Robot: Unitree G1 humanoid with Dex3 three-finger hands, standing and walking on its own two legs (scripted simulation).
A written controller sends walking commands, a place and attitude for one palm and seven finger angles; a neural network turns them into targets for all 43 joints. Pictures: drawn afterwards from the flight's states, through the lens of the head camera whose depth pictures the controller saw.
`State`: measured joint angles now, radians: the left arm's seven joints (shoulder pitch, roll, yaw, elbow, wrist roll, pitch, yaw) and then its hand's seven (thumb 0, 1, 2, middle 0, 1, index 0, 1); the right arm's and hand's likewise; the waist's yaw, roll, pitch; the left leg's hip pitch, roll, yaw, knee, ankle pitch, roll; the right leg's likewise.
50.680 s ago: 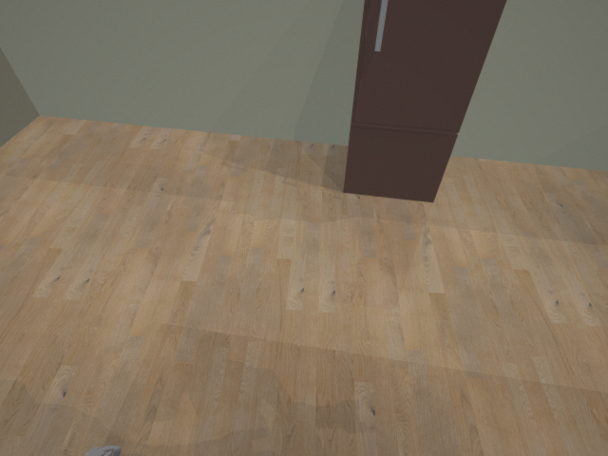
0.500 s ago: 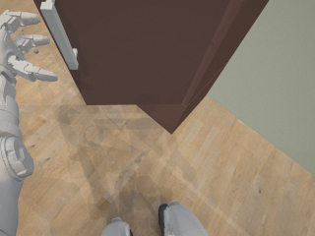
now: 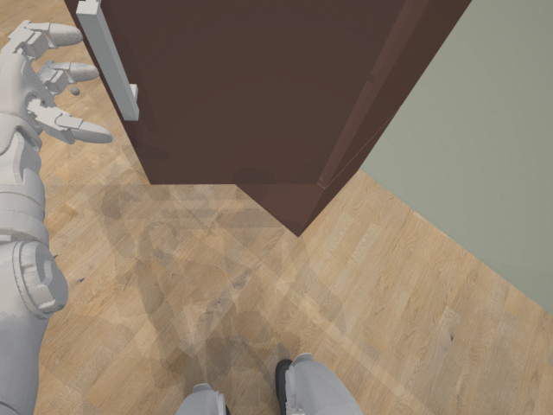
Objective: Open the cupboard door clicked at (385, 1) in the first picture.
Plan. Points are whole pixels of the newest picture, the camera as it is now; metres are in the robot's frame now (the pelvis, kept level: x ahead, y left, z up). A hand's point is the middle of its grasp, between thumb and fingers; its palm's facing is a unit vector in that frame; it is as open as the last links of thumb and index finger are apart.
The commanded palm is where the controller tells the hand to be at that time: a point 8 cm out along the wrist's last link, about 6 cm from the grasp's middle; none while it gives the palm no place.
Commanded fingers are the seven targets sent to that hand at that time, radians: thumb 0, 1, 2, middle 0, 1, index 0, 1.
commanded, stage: slide the fingers in behind the handle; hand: left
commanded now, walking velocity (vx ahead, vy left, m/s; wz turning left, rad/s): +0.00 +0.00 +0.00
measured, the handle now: (115, 60) +0.57 +0.15 +0.10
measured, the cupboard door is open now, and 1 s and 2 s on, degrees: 45 42 42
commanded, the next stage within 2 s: close the thumb around the handle in 1.16 s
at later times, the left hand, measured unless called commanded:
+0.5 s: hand (83, 96) +0.52 +0.19 +0.09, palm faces -0.03 -1.00 +0.01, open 14.5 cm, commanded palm +0.51 +0.20 +0.09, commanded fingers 0.00 -0.50 0.30 -0.30 -1.20 -0.30 -1.20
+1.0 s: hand (135, 91) +0.53 +0.13 +0.08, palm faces -0.05 -1.00 -0.06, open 14.0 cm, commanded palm +0.51 +0.18 +0.09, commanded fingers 0.00 -0.50 0.30 -0.30 -1.20 -0.30 -1.20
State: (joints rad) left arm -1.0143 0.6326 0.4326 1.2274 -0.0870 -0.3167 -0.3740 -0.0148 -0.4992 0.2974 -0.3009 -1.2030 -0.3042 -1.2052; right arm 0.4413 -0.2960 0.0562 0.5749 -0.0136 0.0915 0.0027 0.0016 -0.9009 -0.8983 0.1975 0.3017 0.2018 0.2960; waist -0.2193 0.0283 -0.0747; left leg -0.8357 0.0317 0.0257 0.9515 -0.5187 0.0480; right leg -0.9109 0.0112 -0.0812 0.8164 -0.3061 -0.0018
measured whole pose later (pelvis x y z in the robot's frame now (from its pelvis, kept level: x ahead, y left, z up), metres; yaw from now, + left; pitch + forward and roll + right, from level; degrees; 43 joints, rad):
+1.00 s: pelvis -0.01 -0.01 +0.00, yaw +1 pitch +22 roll -2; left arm -1.05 0.48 0.33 1.25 -0.04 -0.38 -0.18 -0.01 -0.50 0.30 -0.29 -1.20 -0.29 -1.21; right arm 0.40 -0.27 0.04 0.59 -0.03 0.04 0.03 0.00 -0.90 -0.90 0.20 0.30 0.20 0.30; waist -0.21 0.05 -0.07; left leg -0.83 0.02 0.02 0.96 -0.51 0.03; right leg -0.93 0.00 -0.08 0.87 -0.33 -0.02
